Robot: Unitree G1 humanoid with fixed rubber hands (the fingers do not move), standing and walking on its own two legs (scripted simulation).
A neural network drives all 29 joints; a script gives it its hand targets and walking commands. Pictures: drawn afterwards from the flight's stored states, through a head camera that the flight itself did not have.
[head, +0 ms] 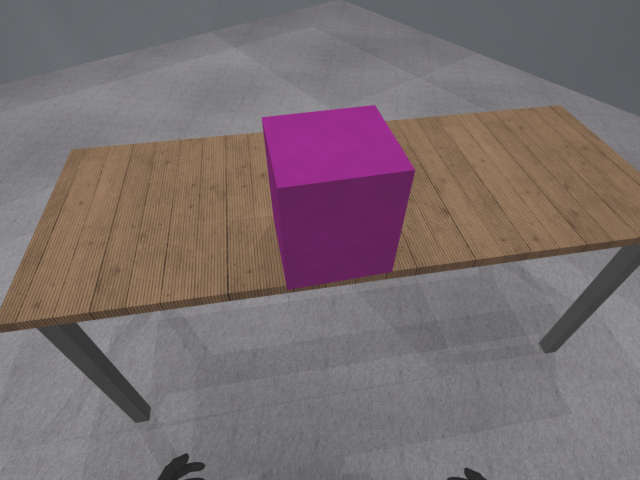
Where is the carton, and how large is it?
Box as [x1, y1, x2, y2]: [262, 105, 414, 289]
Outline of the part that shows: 374,105 262,117 273,217 287,289 388,272 392,269 414,169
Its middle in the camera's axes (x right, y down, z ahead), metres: +0.02 -0.08 +0.73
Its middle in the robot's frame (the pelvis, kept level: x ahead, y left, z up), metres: +0.61 -0.02 -0.01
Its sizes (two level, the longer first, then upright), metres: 0.210 0.200 0.250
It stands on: a table, 0.63 m high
